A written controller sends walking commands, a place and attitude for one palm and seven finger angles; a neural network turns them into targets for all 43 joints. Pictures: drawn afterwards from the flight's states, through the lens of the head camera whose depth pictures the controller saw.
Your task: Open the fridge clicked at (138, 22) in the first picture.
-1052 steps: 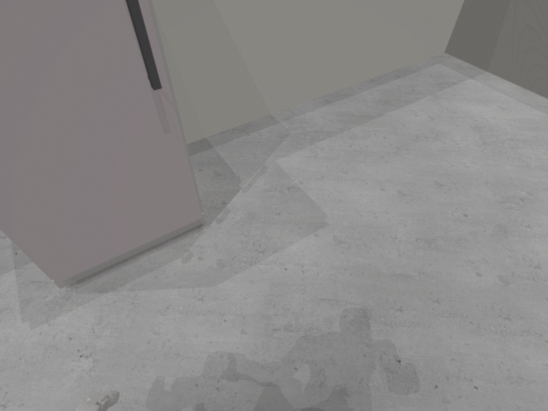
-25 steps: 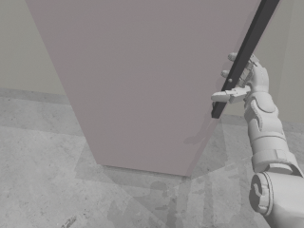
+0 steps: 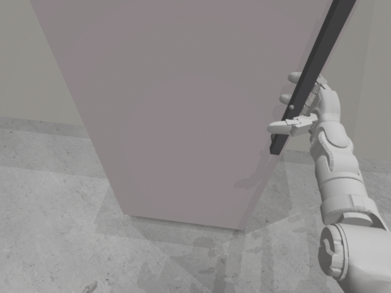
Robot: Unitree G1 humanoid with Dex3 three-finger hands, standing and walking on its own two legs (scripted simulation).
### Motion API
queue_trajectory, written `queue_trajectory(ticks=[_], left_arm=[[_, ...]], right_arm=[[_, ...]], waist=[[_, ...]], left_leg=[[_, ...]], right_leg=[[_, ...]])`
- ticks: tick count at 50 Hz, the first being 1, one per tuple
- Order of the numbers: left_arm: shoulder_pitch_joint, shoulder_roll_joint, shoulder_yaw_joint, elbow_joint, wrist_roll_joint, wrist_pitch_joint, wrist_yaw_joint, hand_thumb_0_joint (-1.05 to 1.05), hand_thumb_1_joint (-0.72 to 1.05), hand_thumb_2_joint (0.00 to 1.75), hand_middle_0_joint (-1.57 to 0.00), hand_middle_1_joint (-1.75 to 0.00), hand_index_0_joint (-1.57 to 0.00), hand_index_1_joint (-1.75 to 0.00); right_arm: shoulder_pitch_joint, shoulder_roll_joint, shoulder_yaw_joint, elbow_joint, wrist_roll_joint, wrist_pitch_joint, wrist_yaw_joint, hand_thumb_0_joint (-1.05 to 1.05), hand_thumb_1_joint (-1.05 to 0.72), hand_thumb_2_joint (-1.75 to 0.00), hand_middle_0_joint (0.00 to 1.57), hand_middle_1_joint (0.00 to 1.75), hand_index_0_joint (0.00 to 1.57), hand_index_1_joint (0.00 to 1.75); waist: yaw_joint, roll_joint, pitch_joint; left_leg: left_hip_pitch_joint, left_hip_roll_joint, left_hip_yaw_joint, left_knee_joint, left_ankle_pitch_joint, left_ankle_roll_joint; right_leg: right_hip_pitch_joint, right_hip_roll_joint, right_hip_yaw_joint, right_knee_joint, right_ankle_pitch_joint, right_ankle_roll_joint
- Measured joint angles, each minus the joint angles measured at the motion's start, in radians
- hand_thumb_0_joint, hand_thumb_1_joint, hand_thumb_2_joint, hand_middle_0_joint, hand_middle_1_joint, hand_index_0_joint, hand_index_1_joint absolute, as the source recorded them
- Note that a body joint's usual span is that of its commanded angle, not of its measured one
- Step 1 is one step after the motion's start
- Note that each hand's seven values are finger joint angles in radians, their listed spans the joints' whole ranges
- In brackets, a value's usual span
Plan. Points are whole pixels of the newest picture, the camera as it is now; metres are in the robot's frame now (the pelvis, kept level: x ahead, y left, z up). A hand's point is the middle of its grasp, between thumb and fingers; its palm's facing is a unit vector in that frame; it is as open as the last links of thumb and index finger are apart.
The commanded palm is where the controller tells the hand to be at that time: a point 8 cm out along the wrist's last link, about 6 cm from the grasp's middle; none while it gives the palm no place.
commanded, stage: grip the handle and tug to test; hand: right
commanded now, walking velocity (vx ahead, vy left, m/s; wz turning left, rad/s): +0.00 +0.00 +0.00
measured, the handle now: (304, 74) +0.51 -0.15 +0.22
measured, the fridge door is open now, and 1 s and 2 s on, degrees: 0 0 14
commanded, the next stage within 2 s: pull the door a little, standing still in 1.34 s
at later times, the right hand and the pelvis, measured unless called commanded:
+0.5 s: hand (289, 103) +0.46 -0.13 +0.18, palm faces +0.02 +1.00 +0.02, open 7.1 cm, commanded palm +0.43 -0.18 +0.18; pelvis +0.00 +0.00 +0.00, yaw +0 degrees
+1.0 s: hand (290, 105) +0.46 -0.13 +0.18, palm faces +0.02 +1.00 +0.02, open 5.5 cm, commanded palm +0.42 -0.18 +0.18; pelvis +0.01 +0.00 +0.00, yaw +0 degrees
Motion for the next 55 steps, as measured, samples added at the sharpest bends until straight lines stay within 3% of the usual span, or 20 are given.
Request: queue_trajectory(ticks=[7,18,31,55], left_arm=[[-0.023,-0.001,-0.005,0.002,0.007,-0.014,0.003,0.01,0.91,0.9,-0.2,-0.3,-0.2,-0.3],[0.01,-0.004,-0.002,0.005,0.008,-0.014,-0.008,0.01,0.91,0.9,-0.2,-0.3,-0.2,-0.3],[0.0,-0.001,0.0,-0.009,0.004,0.005,-0.004,0.01,0.91,0.9,-0.2,-0.3,-0.2,-0.3],[-0.019,-0.004,0.002,-0.022,0.002,0.014,-0.005,0.01,0.91,0.9,-0.2,-0.3,-0.2,-0.3]], right_arm=[[-0.06,0.006,0.001,0.054,-0.016,-0.006,-0.024,-0.01,0.32,-0.37,0.32,1.22,0.33,1.23],[-0.029,-0.001,-0.018,0.038,-0.012,-0.039,-0.012,-0.01,-0.13,-0.57,0.37,1.29,0.38,1.29],[0.028,0.005,-0.015,-0.04,-0.005,0.014,-0.007,0.01,-0.7,-0.81,0.42,1.37,0.43,1.37],[0.095,0.022,-0.007,-0.138,0.006,0.048,-0.038,0.01,-0.73,-0.8,0.36,1.4,0.38,1.4]], waist=[[0.006,0.001,0.011],[0.007,0.0,-0.009],[0.0,0.002,-0.008],[-0.007,-0.006,-0.01]], left_leg=[[-0.021,0.003,0.006,0.009,0.001,-0.001],[-0.019,0.001,-0.007,0.011,-0.005,0.0],[0.008,-0.002,-0.009,-0.006,0.0,0.003],[0.036,0.0,-0.019,-0.027,0.0,0.003]], right_leg=[[-0.021,0.003,0.005,0.004,0.005,-0.001],[-0.014,0.0,-0.006,0.004,-0.004,0.0],[0.013,-0.002,-0.007,-0.011,0.0,0.003],[0.045,0.0,-0.015,-0.033,-0.003,0.005]])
